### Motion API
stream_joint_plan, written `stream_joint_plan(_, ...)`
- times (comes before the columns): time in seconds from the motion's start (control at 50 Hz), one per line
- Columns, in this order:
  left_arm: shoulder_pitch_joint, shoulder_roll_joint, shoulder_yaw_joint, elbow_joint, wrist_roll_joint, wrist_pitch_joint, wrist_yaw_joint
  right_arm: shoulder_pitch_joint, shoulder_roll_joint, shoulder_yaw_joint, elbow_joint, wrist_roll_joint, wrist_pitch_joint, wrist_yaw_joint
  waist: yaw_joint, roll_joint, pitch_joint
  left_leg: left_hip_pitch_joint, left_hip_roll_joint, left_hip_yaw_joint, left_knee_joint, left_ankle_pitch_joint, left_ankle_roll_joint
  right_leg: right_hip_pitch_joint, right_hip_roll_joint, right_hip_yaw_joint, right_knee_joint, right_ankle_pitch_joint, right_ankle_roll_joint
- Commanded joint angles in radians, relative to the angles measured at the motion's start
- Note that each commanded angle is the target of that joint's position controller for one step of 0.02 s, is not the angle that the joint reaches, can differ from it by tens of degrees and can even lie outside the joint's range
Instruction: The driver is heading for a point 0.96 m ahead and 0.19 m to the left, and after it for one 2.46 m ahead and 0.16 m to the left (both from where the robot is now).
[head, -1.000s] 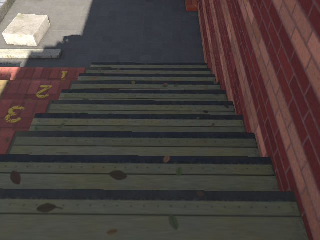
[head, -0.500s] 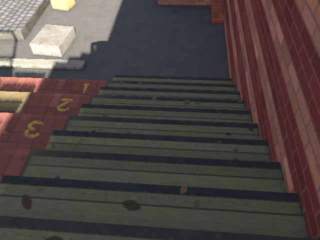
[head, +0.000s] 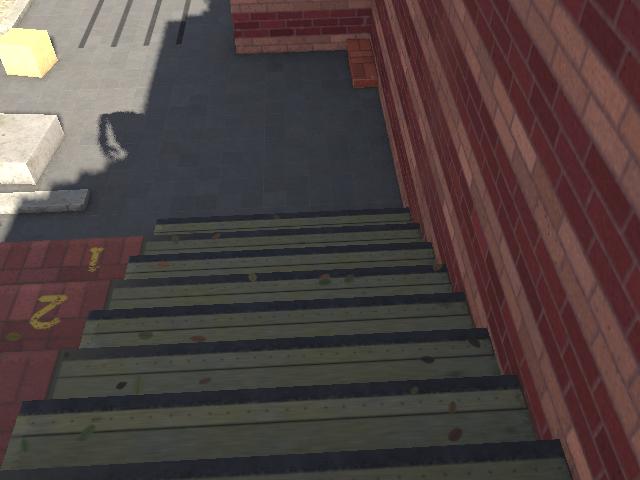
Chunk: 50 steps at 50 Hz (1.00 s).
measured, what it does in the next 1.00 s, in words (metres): goes down, turning left: right foot 0.15 m lower, then left foot 0.15 m lower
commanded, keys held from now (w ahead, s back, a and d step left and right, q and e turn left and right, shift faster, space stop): w+shift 0.28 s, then w+q+shift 0.68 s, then w+e+shift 0.04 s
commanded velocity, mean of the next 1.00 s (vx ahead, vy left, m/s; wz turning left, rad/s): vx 1.00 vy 0.00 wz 0.48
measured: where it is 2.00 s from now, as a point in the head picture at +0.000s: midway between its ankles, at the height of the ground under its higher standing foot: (260, 316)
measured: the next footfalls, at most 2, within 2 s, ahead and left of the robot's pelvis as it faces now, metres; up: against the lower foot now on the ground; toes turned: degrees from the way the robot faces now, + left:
right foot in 0.26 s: +0.35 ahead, -0.16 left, -0.15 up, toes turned -3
left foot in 0.62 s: +0.65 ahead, +0.03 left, -0.29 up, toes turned +9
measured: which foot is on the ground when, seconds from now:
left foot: down 0.00-0.26, up 0.28-0.60, down 0.62-0.94, up 0.96-1.00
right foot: up 0.00-0.24, down 0.26-0.62, up 0.64-0.92, down 0.94-1.00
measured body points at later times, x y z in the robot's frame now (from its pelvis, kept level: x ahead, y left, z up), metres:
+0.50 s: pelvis +0.43 -0.06 -0.21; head +0.43 -0.05 +0.24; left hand +0.29 +0.13 -0.36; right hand +0.62 -0.28 -0.31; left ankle +0.59 +0.11 -0.86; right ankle +0.31 -0.16 -0.88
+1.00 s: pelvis +0.86 -0.01 -0.45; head +0.84 -0.01 +0.00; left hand +0.83 +0.28 -0.54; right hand +1.06 -0.18 -0.57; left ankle +0.69 +0.06 -0.92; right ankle +0.94 -0.15 -1.16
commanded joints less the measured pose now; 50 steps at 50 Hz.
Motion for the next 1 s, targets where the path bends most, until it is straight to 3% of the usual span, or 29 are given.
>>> stream_joint_plan(0.02,0.003,0.058,0.021,-0.028,-0.012,-0.017,-0.036,0.021,-0.099,-0.009,-0.050,0.025,-0.021,-0.030,0.047,0.032,0.108,-0.021,0.287,-0.205,-0.081,0.143,0.155,-0.115,-0.029,0.044,-0.108,0.275,-0.021)
stream_joint_plan(0.06,-0.096,0.036,0.016,-0.057,0.023,-0.026,-0.074,0.020,-0.090,0.004,-0.068,0.027,0.001,-0.051,0.013,0.032,0.112,-0.170,0.217,-0.109,-0.022,0.038,0.112,0.086,0.021,-0.024,-0.299,0.522,-0.030)
stream_joint_plan(0.18,-0.058,0.075,0.029,-0.066,-0.001,-0.012,-0.088,0.021,-0.149,-0.016,-0.090,0.006,0.036,-0.070,0.057,0.074,0.142,0.008,0.293,-0.166,0.285,0.230,0.092,0.070,0.042,-0.032,-0.191,0.298,-0.024)
stream_joint_plan(0.22,0.276,0.153,0.064,0.047,-0.003,-0.011,-0.084,-0.084,-0.144,-0.012,-0.099,0.005,0.055,-0.060,0.197,0.128,0.023,-0.069,0.248,-0.090,0.654,0.553,0.038,0.495,0.081,-0.124,-0.211,0.251,-0.038)
stream_joint_plan(0.24,0.579,0.204,0.094,0.136,-0.004,-0.008,-0.077,-0.191,-0.161,-0.015,-0.103,0.014,0.044,-0.042,0.361,0.134,-0.073,-0.210,0.242,-0.090,0.987,0.747,0.012,0.815,0.079,-0.156,-0.203,0.250,-0.054)
stream_joint_plan(0.26,0.711,0.152,0.078,0.173,0.024,-0.012,-0.064,-0.273,-0.142,-0.023,-0.110,0.039,0.028,-0.039,0.482,-0.144,-0.011,-0.339,0.049,-0.049,1.625,0.294,-0.039,0.870,0.006,-0.075,-0.598,0.287,-0.141)
stream_joint_plan(0.28,0.687,0.091,0.033,0.212,0.050,-0.021,-0.063,-0.145,0.027,0.008,-0.144,0.037,-0.002,-0.032,0.297,-0.468,0.026,-0.847,-0.050,-0.276,1.836,-0.519,0.024,1.120,-0.043,0.042,-0.148,0.679,-0.116)
stream_joint_plan(0.3,0.645,0.022,0.013,0.163,0.048,-0.005,-0.052,-0.036,0.024,0.019,-0.159,0.088,-0.023,-0.021,0.229,-0.556,-0.093,-0.919,-0.032,-0.379,1.751,-0.489,0.047,1.150,-0.090,0.163,-0.110,0.878,-0.141)
stream_joint_plan(0.34,0.517,0.050,0.043,0.174,0.009,0.003,-0.062,-0.061,-0.035,-0.003,-0.163,0.088,-0.023,-0.027,0.113,0.066,-0.088,-1.007,0.083,-0.317,1.500,-0.185,0.054,0.927,-0.225,0.333,-0.242,0.147,-0.206)
stream_joint_plan(0.36,0.395,0.093,0.043,0.167,0.003,-0.008,-0.066,-0.121,0.007,0.010,-0.196,0.078,0.000,-0.039,0.056,0.047,-0.035,-1.022,0.142,-0.249,1.502,-0.144,0.030,0.727,-0.329,0.510,-0.328,-0.082,-0.264)
stream_joint_plan(0.38,0.272,-0.019,0.003,0.138,0.024,-0.042,-0.070,-0.196,-0.012,0.007,-0.205,0.078,0.026,-0.042,0.029,0.125,0.076,-1.000,0.206,-0.337,1.315,0.004,0.044,0.489,-0.333,0.492,-0.340,-0.047,-0.200)
stream_joint_plan(0.4,0.176,-0.018,-0.007,0.126,0.028,-0.054,-0.053,-0.205,-0.033,-0.002,-0.214,0.072,0.054,-0.037,-0.020,0.150,0.164,-0.827,0.231,-0.317,1.039,0.117,0.016,0.207,-0.254,0.316,-0.395,-0.068,-0.129)
stream_joint_plan(0.44,0.164,0.109,0.023,0.167,0.056,-0.054,-0.003,-0.181,-0.019,0.000,-0.197,0.015,0.060,-0.033,-0.032,-0.011,0.134,-0.647,0.213,-0.206,0.869,0.325,-0.023,0.118,-0.144,0.150,-0.375,-0.115,-0.116)
stream_joint_plan(0.46,0.190,0.017,0.002,0.168,0.044,-0.073,0.020,-0.243,-0.055,-0.011,-0.222,0.030,0.039,-0.005,-0.009,0.027,0.151,-0.609,0.220,-0.230,0.629,0.620,0.010,0.116,-0.058,0.020,-0.332,-0.278,-0.046)
stream_joint_plan(0.54,0.319,0.044,0.008,0.220,-0.003,-0.053,0.061,-0.437,-0.013,-0.001,-0.286,0.023,0.052,0.043,0.094,-0.003,0.112,-0.291,0.118,-0.028,0.315,0.888,0.007,0.192,0.015,-0.215,-0.218,-0.361,-0.009)
stream_joint_plan(0.6,0.124,0.107,0.025,0.174,0.002,-0.040,0.018,0.215,-0.172,-0.091,-0.066,0.009,0.097,0.018,-0.197,-0.079,-0.073,0.280,-0.034,0.184,0.550,0.564,0.074,0.183,-0.018,-0.272,0.420,0.503,0.043)
stream_joint_plan(0.62,-0.075,0.131,0.038,0.121,-0.028,-0.056,0.007,0.536,-0.184,-0.106,0.031,-0.017,0.113,0.004,-0.440,0.164,-0.054,0.521,0.061,0.096,0.306,0.635,0.192,-0.005,0.079,-0.280,1.062,0.330,0.117)
stream_joint_plan(0.64,-0.130,-0.030,0.012,0.051,-0.008,-0.079,0.001,0.471,-0.097,-0.055,0.072,-0.018,0.098,0.013,-0.355,0.459,0.151,0.401,0.102,-0.079,0.229,0.638,0.218,-0.301,0.217,-0.199,1.481,-0.782,0.110)
stream_joint_plan(0.66,0.039,-0.056,0.002,-0.082,-0.012,-0.100,0.010,0.258,-0.050,-0.007,-0.027,-0.011,0.055,0.011,-0.065,0.504,0.089,0.373,0.112,-0.397,0.263,0.720,0.240,-0.413,0.189,0.047,1.155,-0.758,0.061)
stream_joint_plan(0.7,0.093,-0.003,0.028,-0.063,0.008,-0.102,0.017,0.024,0.028,0.011,-0.101,0.027,0.046,0.027,0.095,-0.115,0.063,0.079,0.128,-0.496,0.198,0.524,0.216,-0.262,0.135,0.029,0.901,-0.554,0.000)
stream_joint_plan(0.72,0.180,-0.092,0.001,-0.127,-0.022,-0.091,0.028,-0.166,-0.156,-0.036,-0.163,-0.001,0.038,0.014,0.226,0.077,0.016,-0.093,0.315,-0.891,0.094,0.265,0.387,-0.285,0.132,0.096,0.672,-0.513,0.034)
stream_joint_plan(0.74,0.065,0.013,0.026,-0.123,-0.050,-0.069,0.046,-0.305,-0.128,-0.029,-0.220,-0.006,0.018,-0.013,0.217,-0.072,0.170,-0.439,0.367,-0.985,0.071,0.193,0.399,-0.205,0.043,0.139,0.445,-0.486,0.120)
stream_joint_plan(0.78,0.085,0.002,0.023,-0.082,0.002,-0.030,0.050,-0.277,-0.108,-0.026,-0.222,-0.042,0.012,-0.060,0.211,-0.125,0.048,-0.617,0.223,-0.815,0.187,0.284,0.350,0.136,0.088,0.078,0.321,-0.220,0.158)
stream_joint_plan(0.82,0.070,0.027,0.035,-0.100,0.043,-0.036,0.016,-0.211,-0.026,-0.014,-0.189,0.047,0.016,-0.111,0.157,-0.012,0.035,-0.713,-0.028,-0.510,0.347,0.016,0.218,0.421,0.115,0.079,-0.160,0.394,0.113)
stream_joint_plan(0.86,0.036,-0.025,0.037,-0.161,0.025,-0.011,-0.001,-0.189,-0.077,-0.022,-0.166,0.042,0.036,-0.112,0.131,0.014,-0.036,-0.729,-0.087,-0.488,0.428,-0.021,0.173,0.679,0.226,-0.030,-0.156,0.402,0.128)
stream_joint_plan(0.9,0.337,0.055,0.077,-0.100,-0.011,-0.003,-0.002,-0.364,-0.052,-0.015,-0.223,0.050,0.047,-0.097,0.327,0.102,-0.098,-0.634,-0.115,-0.489,0.730,0.207,0.116,0.873,0.180,0.019,-0.188,0.304,0.124)
stream_joint_plan(0.94,0.817,0.065,0.093,0.078,-0.015,-0.035,-0.001,-0.506,-0.008,-0.010,-0.272,0.019,0.037,-0.061,0.534,-0.104,-0.112,-0.759,-0.239,-0.363,1.457,-0.133,0.014,1.210,0.034,0.074,-0.457,0.479,0.100)
stream_joint_plan(0.98,0.528,0.018,0.034,0.031,0.037,-0.044,-0.044,-0.167,0.160,0.036,-0.341,0.085,0.014,-0.049,0.189,-0.557,-0.094,-1.212,-0.131,-0.397,1.884,-0.493,0.077,1.210,-0.194,0.439,-0.172,0.564,-0.057)
stream_joint_plan(1.0,0.503,-0.057,0.017,0.042,0.004,-0.037,-0.056,-0.190,0.132,0.036,-0.316,0.082,0.016,-0.053,0.154,-0.307,0.008,-1.272,-0.045,-0.283,1.723,-0.356,0.081,1.046,-0.190,0.432,-0.286,0.365,-0.124)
